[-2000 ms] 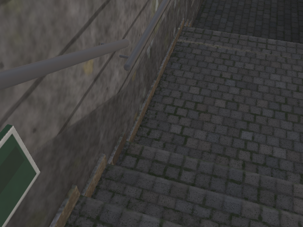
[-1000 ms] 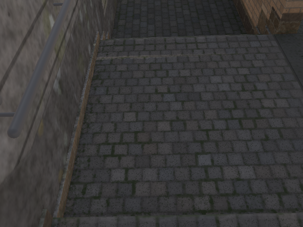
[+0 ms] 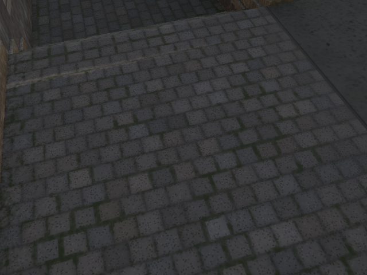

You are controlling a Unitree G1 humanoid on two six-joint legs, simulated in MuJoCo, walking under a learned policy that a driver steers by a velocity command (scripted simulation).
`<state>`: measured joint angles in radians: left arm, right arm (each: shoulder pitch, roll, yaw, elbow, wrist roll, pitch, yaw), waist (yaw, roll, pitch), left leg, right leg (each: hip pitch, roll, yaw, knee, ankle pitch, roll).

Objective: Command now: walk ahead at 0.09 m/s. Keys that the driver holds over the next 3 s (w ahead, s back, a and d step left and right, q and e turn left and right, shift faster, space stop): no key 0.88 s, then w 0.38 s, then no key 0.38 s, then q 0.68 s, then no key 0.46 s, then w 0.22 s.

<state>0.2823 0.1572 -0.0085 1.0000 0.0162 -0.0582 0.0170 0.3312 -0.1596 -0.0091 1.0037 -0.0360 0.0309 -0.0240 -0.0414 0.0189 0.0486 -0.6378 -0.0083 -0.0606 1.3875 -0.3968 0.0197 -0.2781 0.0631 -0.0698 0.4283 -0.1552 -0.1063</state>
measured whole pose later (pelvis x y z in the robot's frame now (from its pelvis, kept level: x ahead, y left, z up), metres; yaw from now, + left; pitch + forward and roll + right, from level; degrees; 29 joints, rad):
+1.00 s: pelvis +0.05 +0.04 +0.00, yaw +0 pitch -2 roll +0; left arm 0.29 0.14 0.03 1.14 0.01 0.02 0.02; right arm 0.30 -0.15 0.00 1.10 -0.02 0.01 0.00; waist 0.00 0.00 0.01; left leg -0.13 -0.02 0.00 0.47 -0.36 0.04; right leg -0.18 0.02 -0.03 0.49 -0.33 -0.06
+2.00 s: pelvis +0.38 +0.07 -0.17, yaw +8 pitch +0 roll -1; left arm 0.28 0.22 0.04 0.97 0.01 -0.02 0.03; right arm 0.11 -0.18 -0.02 0.87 -0.03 0.04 0.02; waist 0.00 0.00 0.06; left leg -0.55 0.03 0.03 0.86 -0.22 0.03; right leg -0.27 0.00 -0.25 0.54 -0.27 -0.10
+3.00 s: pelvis +0.46 +0.08 -0.17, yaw +25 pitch -1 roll +0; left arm 0.33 0.23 0.06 0.90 0.03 -0.02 -0.02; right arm 0.24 -0.23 -0.05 0.84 -0.03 -0.01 0.04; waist 0.03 -0.01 0.02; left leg -0.30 -0.02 0.03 0.67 -0.38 0.07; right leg -0.12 0.03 -0.02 0.46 -0.34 -0.06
